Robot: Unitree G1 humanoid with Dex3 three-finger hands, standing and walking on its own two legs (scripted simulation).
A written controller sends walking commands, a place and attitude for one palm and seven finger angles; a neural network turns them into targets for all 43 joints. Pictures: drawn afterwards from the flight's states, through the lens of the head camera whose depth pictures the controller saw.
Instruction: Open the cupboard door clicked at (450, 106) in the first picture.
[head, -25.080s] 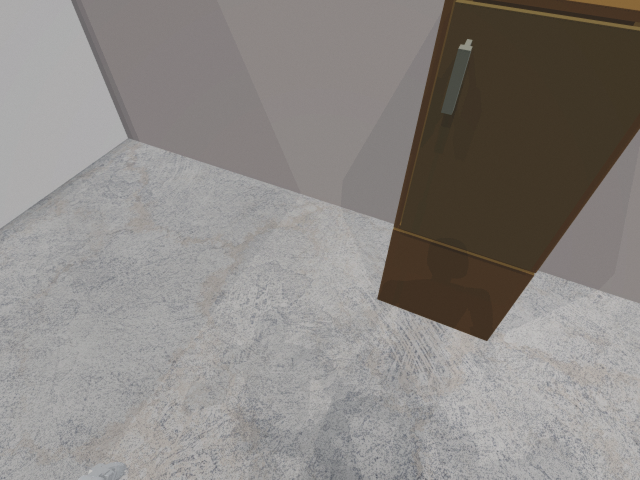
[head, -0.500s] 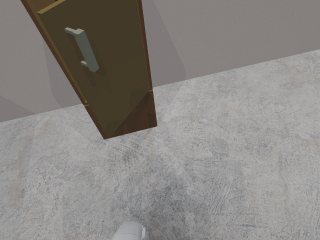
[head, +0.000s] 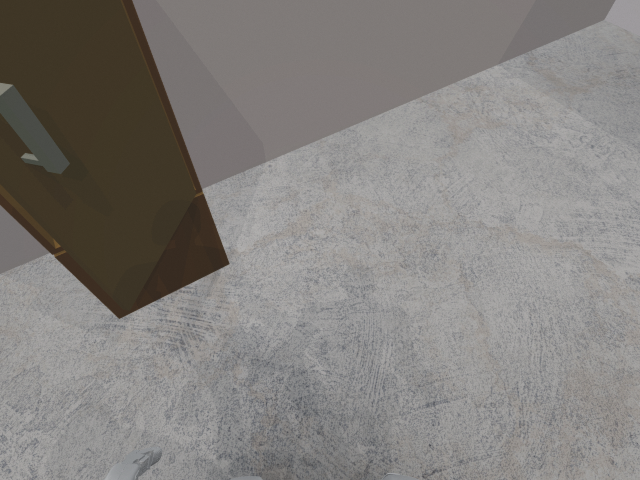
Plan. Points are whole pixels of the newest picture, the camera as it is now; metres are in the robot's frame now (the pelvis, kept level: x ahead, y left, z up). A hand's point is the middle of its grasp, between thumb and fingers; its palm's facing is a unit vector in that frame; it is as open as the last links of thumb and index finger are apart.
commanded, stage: walk to a spot facing it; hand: left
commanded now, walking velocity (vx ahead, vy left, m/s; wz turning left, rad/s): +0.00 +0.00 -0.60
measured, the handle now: (18, 129) +0.48 +0.44 +0.14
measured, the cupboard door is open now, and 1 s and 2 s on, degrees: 44 44 44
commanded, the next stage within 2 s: turn to face it in 1.86 s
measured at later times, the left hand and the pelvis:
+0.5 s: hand (242, 438) +0.18 +0.13 -0.14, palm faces -0.32 -0.93 -0.19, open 7.4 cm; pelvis +0.01 -0.02 +0.01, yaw -19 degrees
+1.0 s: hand (316, 368) +0.29 +0.04 -0.17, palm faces -0.53 -0.83 -0.15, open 7.4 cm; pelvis +0.15 -0.10 +0.01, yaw -35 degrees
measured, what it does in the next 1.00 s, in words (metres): walks ahead, turning right: right foot, then left foot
